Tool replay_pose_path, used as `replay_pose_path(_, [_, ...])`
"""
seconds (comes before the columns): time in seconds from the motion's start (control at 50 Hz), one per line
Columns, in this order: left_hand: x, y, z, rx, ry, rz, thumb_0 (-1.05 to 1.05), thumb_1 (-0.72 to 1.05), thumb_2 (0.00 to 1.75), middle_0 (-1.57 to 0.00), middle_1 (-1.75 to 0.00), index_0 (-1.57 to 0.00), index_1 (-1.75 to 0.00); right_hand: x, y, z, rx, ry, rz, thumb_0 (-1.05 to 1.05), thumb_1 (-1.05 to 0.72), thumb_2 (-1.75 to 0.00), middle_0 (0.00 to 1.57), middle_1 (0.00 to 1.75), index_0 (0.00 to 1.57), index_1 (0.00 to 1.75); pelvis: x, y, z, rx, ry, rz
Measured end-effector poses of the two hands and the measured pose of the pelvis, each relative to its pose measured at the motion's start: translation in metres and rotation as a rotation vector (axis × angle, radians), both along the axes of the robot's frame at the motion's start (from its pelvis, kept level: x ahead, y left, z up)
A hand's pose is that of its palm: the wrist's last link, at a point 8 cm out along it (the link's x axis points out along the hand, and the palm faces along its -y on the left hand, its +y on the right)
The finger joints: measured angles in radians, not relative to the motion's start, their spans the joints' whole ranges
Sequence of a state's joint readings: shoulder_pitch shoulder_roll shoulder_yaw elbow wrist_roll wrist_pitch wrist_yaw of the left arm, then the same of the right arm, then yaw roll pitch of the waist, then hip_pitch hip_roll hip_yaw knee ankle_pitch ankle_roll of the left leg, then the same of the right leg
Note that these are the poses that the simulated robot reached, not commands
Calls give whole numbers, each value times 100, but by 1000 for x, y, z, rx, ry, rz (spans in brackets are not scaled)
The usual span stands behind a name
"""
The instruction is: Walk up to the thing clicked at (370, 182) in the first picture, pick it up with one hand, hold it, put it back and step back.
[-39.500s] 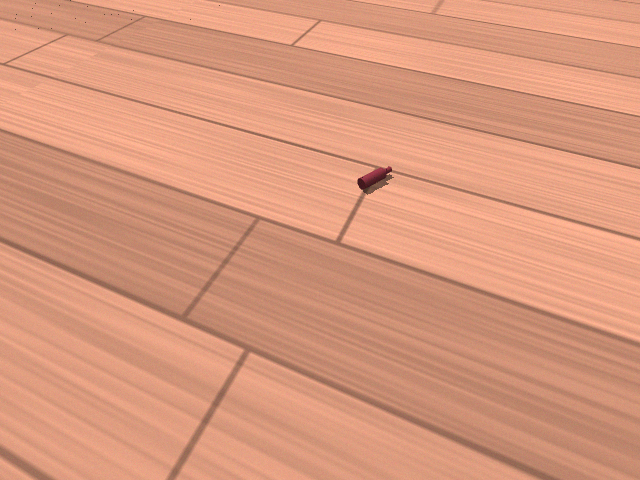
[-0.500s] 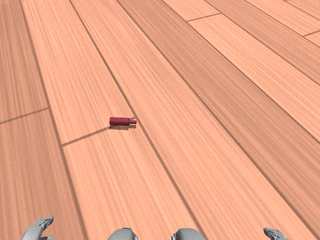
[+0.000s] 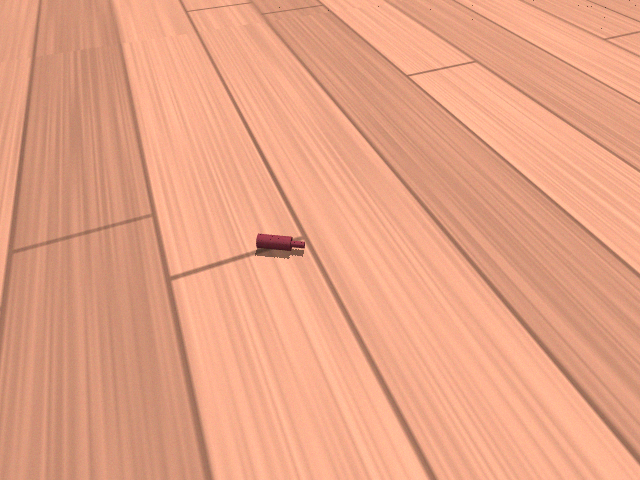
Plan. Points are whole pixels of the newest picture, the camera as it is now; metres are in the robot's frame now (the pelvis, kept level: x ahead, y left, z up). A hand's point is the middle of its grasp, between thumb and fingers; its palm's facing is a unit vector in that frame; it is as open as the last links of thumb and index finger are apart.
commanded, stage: step back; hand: left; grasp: from above
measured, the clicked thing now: (281, 242) +1.08 +0.20 -0.73
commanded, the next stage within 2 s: stand in 0.82 s
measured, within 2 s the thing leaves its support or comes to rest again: neither
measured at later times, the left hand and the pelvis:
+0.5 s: hand out of the picture +0.08 +0.28 -0.15, palm faces +0.02 -0.94 -0.35, open 7.4 cm; pelvis +0.02 +0.01 +0.00, yaw +0 degrees
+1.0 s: hand (130, 478) +0.15 +0.26 -0.13, palm faces -0.02 -0.94 -0.34, open 7.4 cm; pelvis +0.04 +0.01 +0.02, yaw -1 degrees
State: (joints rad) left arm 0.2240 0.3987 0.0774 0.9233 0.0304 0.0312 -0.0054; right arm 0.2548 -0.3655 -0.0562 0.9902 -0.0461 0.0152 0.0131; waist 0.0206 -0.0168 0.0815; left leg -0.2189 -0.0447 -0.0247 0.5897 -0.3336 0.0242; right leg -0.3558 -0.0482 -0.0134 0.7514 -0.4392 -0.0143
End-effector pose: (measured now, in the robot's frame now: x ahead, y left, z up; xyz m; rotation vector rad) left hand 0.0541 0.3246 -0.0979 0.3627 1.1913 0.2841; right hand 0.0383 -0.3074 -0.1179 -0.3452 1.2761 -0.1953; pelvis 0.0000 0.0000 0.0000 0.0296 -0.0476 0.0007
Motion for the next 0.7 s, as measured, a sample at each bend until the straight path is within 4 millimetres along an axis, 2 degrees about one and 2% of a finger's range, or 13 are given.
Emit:
replay_pose_path(0.06, [-5,-3,0,-22,14,-3,1,90,89,-20,-30,-21,-30,-4,4,6,9,-26,-5,0,-90,-90,20,30,20,30,-2,-2,5,-9,0,-4])
replay_pose_path(0.12, [-5,-10,-3,-31,10,-14,1,91,89,-20,-30,-21,-30,0,1,6,18,-52,-9,0,-90,-90,20,30,20,30,-3,-8,4,-14,0,-14])
replay_pose_path(0.26, [-4,-28,-4,-48,-33,0,1,90,89,-20,-30,-21,-30,25,-8,5,8,-74,14,0,-90,-90,20,30,20,30,0,-12,4,-43,-7,-1])
replay_pose_path(0.36, [0,-22,-4,-61,-29,13,1,90,89,-20,-30,-21,-30,42,-6,11,-12,-77,44,0,-90,-90,20,30,20,30,8,-2,5,-39,1,15])
replay_pose_path(0.5, [22,-3,-17,-76,15,6,1,90,89,-20,-30,-21,-30,56,14,13,-26,-84,24,0,-90,-90,20,29,20,30,22,13,2,-29,7,-4])
replay_pose_path(0.7, [65,-3,-9,-67,-12,-27,1,91,89,-20,-30,-21,-30,95,34,15,25,-128,6,0,-90,-90,20,30,20,30,39,14,10,-40,8,-23])
